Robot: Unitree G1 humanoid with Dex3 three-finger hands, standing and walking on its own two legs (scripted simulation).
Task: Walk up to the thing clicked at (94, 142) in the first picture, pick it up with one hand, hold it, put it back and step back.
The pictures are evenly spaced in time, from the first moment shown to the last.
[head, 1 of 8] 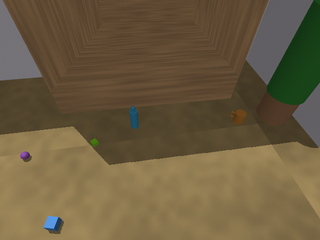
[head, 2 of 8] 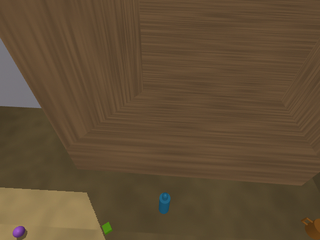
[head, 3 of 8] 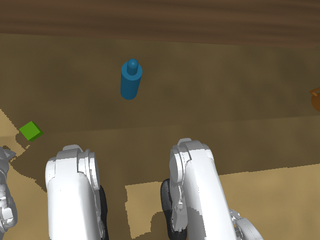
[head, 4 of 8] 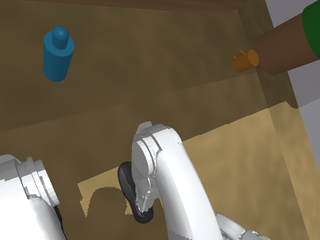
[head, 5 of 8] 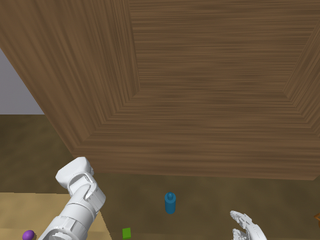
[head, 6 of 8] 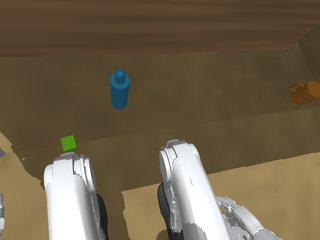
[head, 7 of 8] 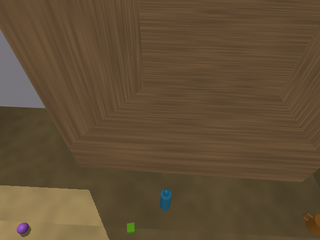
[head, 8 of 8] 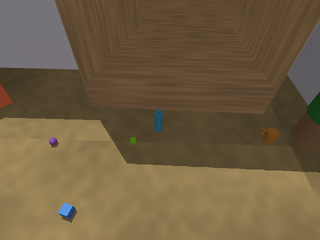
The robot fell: no
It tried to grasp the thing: yes
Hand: left
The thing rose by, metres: 0.65
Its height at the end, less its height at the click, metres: +0.00
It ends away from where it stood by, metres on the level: 0.13
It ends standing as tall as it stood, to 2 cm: yes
